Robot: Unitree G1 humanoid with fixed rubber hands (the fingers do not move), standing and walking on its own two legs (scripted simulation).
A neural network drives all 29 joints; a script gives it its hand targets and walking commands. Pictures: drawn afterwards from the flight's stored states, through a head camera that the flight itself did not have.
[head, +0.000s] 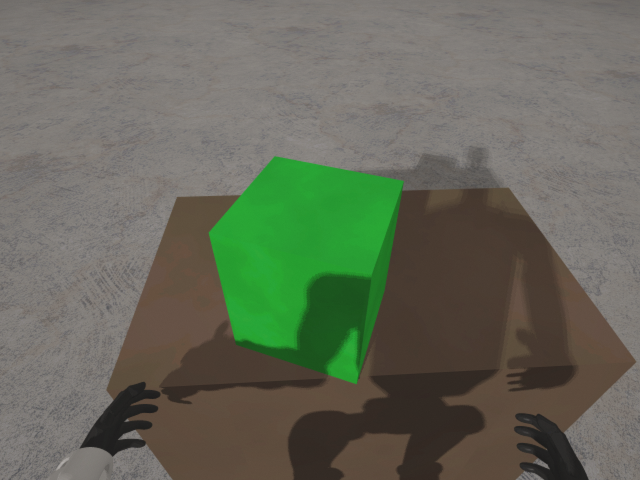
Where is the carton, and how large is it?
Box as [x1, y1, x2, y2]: [209, 156, 403, 383]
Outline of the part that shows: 274,156 209,232 235,342 238,345 356,383 384,290 403,181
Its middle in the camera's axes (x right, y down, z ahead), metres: -0.01 +0.05 +0.62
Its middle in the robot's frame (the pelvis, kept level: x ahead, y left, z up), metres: +0.44 +0.04 +0.03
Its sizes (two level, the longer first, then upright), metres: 0.210 0.200 0.250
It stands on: a pedestal, 0.67 m high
